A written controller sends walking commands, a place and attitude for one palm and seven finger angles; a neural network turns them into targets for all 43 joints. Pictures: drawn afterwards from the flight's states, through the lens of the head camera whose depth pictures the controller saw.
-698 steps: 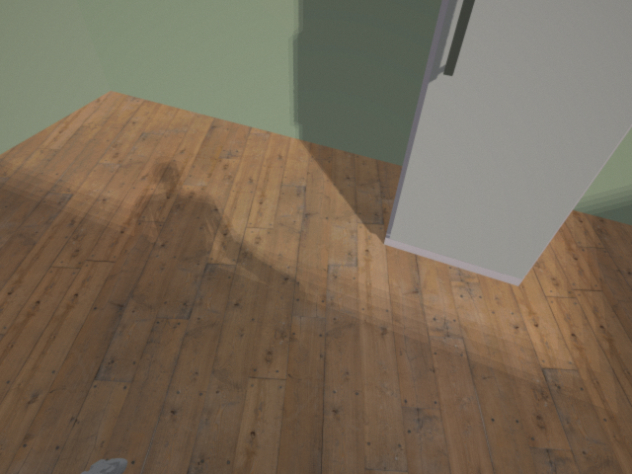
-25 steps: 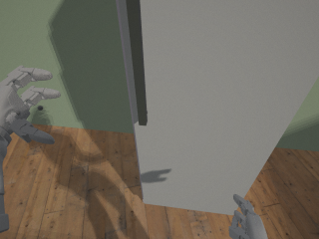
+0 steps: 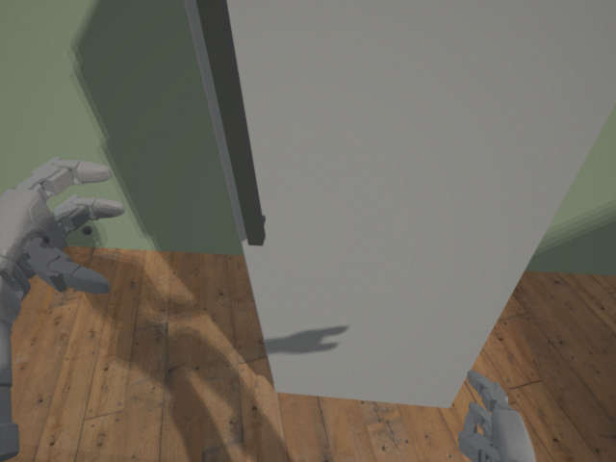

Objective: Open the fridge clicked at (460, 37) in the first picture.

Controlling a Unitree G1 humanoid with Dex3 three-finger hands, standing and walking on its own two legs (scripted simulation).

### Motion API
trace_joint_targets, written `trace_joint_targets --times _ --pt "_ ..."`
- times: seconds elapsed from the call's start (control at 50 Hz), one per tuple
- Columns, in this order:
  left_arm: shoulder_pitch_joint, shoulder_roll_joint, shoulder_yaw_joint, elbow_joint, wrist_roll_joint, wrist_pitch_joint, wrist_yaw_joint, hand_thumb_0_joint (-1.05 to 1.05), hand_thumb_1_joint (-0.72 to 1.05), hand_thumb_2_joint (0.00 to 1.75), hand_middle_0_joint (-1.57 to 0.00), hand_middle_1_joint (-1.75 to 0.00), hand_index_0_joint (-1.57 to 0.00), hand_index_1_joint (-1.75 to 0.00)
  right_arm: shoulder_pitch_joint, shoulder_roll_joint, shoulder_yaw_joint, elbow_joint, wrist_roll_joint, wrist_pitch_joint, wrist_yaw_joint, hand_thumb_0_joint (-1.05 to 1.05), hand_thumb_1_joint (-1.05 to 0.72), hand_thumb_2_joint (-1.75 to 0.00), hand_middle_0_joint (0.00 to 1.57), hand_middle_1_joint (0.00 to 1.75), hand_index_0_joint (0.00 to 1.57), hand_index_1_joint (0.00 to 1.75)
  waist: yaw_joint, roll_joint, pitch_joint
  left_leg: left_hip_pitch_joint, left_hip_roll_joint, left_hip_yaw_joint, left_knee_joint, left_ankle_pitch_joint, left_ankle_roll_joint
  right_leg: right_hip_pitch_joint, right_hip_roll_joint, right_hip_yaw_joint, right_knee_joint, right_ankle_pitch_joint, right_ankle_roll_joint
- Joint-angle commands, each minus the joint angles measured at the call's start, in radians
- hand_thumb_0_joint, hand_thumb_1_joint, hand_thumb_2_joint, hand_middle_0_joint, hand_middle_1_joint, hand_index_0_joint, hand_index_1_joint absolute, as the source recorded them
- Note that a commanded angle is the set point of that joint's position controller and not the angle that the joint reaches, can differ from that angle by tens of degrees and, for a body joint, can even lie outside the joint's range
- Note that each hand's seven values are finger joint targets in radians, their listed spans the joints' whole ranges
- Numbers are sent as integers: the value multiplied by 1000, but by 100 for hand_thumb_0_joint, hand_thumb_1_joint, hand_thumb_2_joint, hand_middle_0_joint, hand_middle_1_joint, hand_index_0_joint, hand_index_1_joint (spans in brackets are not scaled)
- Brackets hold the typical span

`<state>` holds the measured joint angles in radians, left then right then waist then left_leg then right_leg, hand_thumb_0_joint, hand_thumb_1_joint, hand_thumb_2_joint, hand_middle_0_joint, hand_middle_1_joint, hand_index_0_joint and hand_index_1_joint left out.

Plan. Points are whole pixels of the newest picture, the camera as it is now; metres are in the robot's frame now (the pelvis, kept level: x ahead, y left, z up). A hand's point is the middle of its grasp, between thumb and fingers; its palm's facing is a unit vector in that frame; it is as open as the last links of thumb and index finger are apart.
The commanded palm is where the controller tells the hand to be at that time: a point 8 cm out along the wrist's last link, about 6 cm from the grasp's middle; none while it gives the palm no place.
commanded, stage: move the hooked fingers beside the handle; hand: left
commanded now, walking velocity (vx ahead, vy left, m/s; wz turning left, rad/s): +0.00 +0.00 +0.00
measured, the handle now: (236, 100) +0.47 +0.14 +0.28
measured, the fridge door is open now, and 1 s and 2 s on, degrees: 0 0 0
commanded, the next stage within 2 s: none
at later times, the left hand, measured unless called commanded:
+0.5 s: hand (115, 205) +0.32 +0.25 +0.22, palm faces +0.03 -1.00 -0.07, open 14.0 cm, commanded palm +0.28 +0.30 +0.22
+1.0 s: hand (150, 188) +0.36 +0.24 +0.21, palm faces +0.02 -1.00 -0.05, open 14.0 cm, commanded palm +0.33 +0.28 +0.22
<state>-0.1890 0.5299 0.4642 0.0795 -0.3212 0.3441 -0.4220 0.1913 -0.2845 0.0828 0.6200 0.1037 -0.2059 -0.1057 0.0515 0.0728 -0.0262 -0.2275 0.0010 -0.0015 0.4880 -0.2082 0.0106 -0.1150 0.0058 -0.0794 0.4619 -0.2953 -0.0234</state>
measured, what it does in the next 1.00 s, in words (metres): stands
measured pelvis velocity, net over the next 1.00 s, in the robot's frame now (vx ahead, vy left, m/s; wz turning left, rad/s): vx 0.01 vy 0.01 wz -0.02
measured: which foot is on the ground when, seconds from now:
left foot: down 0.00-1.00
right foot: down 0.00-1.00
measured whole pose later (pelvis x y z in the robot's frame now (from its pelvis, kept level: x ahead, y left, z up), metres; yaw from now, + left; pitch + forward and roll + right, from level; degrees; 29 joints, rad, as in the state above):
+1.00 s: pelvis +0.01 +0.01 +0.00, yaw -1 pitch -2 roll +0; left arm -0.42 0.45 0.35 0.27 -0.26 0.30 -0.31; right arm 0.21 -0.26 0.08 0.63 0.10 -0.14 -0.10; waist 0.01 0.05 -0.03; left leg -0.23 -0.01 0.02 0.46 -0.21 0.02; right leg -0.13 0.00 -0.06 0.44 -0.29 -0.01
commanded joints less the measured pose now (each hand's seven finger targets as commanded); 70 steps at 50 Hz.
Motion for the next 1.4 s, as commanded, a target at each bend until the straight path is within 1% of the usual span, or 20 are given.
trace_joint_targets --times 0.0,0.08,0.14,0.2,0.22,0.26,0.34,0.44,0.5,0.52,0.6,0.62,0.7,0.72,0.8,0.94,1.0,1.02,1.2,1.38 --pt "-296 322 169 -274 -57 -130 -15 0 -50 30 -30 -120 -30 -120 -169 -93 -40 -189 -3 -66 -7 0 -90 -90 20 30 20 30 9 -41 -248 207 -16 -31 -16 178 35 -60 -10 50 -67 307 19" --pt "-302 325 187 -206 -54 -134 9 0 -50 30 -30 -120 -30 -120 -160 -90 -41 -168 -1 -59 -3 0 -90 -90 20 30 20 30 7 -3 -171 183 -13 -24 -25 165 30 -96 -7 41 -78 291 18" --pt "-307 262 113 -165 -36 -91 17 0 -50 30 -30 -120 -30 -120 -158 -94 -42 -167 3 -53 -1 0 -90 -90 20 30 20 30 0 41 -115 171 -12 -26 -31 157 27 -128 -12 45 -82 280 13" --pt "-357 212 33 -159 -19 -60 10 0 -50 30 -30 -120 -30 -120 -156 -93 -41 -175 9 -47 -5 0 -90 -90 20 30 20 30 -18 42 -104 181 -11 -31 -34 131 29 -159 -9 40 -83 240 15" --pt "-345 225 38 -151 -18 -61 11 0 -50 30 -30 -120 -30 -120 -152 -96 -43 -174 8 -43 -5 0 -90 -90 20 30 20 30 -15 -24 -99 175 -5 -36 -30 134 30 -150 -10 48 -92 245 17" --pt "-386 247 53 -172 -16 -74 7 0 -50 30 -30 -120 -30 -120 -150 -100 -47 -178 6 -40 -9 0 -90 -90 20 30 20 30 -19 -54 -160 192 -12 -34 -22 152 38 -128 -9 46 -80 272 22" --pt "-431 286 101 -242 -24 -133 26 0 -50 30 -30 -120 -30 -120 -159 -86 -43 -180 -1 -43 -10 0 -90 -90 20 30 20 30 -6 -1 -245 231 -16 -31 -20 199 35 -79 -7 47 -68 319 12" --pt "-389 278 120 -131 -16 -121 53 0 -50 30 -30 -120 -30 -120 -148 -90 -45 -165 -3 -33 -6 0 -90 -90 20 30 20 30 5 5 -202 197 -13 -24 -33 205 32 -77 -8 39 -71 328 9" --pt "-388 241 71 -62 -1 -76 51 0 -50 30 -30 -120 -30 -120 -148 -95 -43 -169 3 -18 -1 0 -90 -90 20 30 20 30 -5 5 -149 167 -11 -23 -43 173 28 -111 -9 34 -74 291 10" --pt "-368 243 72 -53 -2 -69 49 0 -50 30 -30 -120 -30 -120 -145 -97 -49 -170 4 -14 2 0 -90 -90 20 30 20 30 0 -47 -145 164 -4 -23 -36 183 31 -104 -12 41 -79 310 12" --pt "-451 200 15 -160 0 -88 44 0 -50 30 -30 -120 -30 -120 -156 -89 -45 -195 5 -15 1 0 -90 -90 20 30 20 30 -15 37 -202 214 -9 -26 -34 189 31 -115 -7 35 -67 290 4" --pt "-472 204 7 -177 0 -102 47 0 -50 30 -30 -120 -30 -120 -152 -88 -46 -191 4 -14 -1 0 -90 -90 20 30 20 30 -19 -7 -200 217 -2 -28 -33 192 31 -111 -4 34 -71 288 5" --pt "-573 208 14 -128 0 -140 74 0 -50 30 -30 -120 -30 -120 -132 -93 -47 -162 -1 -20 -16 0 -90 -90 20 30 20 30 -38 -15 -195 232 -1 -44 -51 137 31 -142 4 30 -82 213 5" --pt "-544 240 39 -105 4 -139 83 0 -50 30 -30 -120 -30 -120 -127 -97 -49 -156 -3 -16 -15 0 -90 -90 20 30 20 30 -24 -28 -186 216 1 -40 -54 133 31 -132 3 34 -93 206 4" --pt "-617 186 -24 -51 34 -119 113 0 -50 30 -30 -120 -30 -120 -128 -92 -45 -151 0 -8 -17 0 -90 -90 20 30 20 30 -35 44 -178 215 -1 -42 -70 116 25 -142 -3 33 -90 183 -1" --pt "-605 184 -24 -16 41 -121 123 0 -50 30 -30 -120 -30 -120 -117 -94 -49 -161 -3 8 -7 0 -90 -90 20 30 20 30 -24 -20 -240 220 3 -35 -65 183 28 -89 -1 33 -81 260 -4" --pt "-657 132 -71 0 41 -123 132 0 -50 30 -30 -120 -30 -120 -115 -93 -48 -157 -2 11 -6 0 -90 -90 20 30 20 30 -36 -8 -205 217 6 -40 -72 144 25 -126 1 30 -84 219 -3" --pt "-652 139 -69 22 42 -124 139 0 -50 30 -30 -120 -30 -120 -107 -96 -50 -151 -3 14 -5 0 -90 -90 20 30 20 30 -35 -50 -193 208 9 -41 -75 140 27 -124 2 31 -93 213 -2" --pt "-753 151 -70 30 72 -137 187 0 -50 30 -30 -120 -30 -120 -90 -96 -55 -141 -6 35 -6 0 -90 -90 20 30 20 30 -47 9 -218 227 7 -28 -75 172 27 -114 2 41 -92 243 -4" --pt "-753 152 -68 118 75 -147 179 0 -50 30 -30 -120 -30 -120 -67 -103 -63 -133 -6 53 -5 0 -90 -90 20 30 20 30 -44 -26 -244 216 3 -12 -63 230 33 -77 -1 46 -82 334 -2"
